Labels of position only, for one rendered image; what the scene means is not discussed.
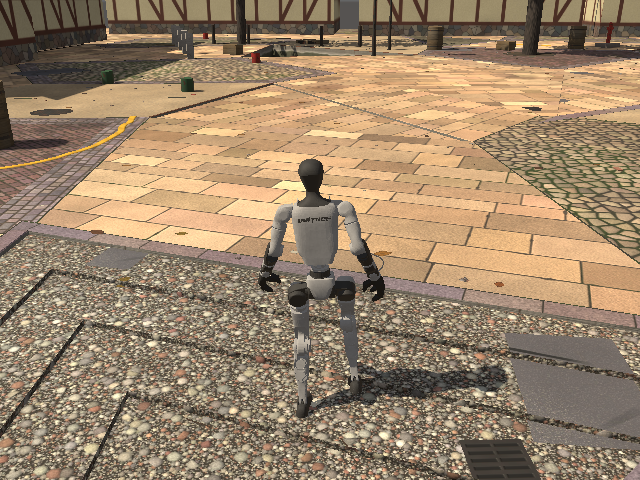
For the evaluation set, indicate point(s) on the left robot upper arm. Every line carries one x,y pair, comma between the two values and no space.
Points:
283,214

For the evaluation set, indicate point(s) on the robot left forearm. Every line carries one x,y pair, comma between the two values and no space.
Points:
268,263

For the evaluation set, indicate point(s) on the robot right hand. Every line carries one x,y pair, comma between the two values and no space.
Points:
377,285

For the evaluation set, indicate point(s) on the robot left hand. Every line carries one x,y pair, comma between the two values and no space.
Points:
272,278

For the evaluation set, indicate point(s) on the left robot thigh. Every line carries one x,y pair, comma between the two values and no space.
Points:
299,306

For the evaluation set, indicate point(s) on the right robot upper arm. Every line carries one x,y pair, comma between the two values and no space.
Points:
347,210

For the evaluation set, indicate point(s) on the robot right forearm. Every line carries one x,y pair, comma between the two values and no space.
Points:
368,263

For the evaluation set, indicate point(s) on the robot left shin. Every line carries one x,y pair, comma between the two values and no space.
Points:
301,370

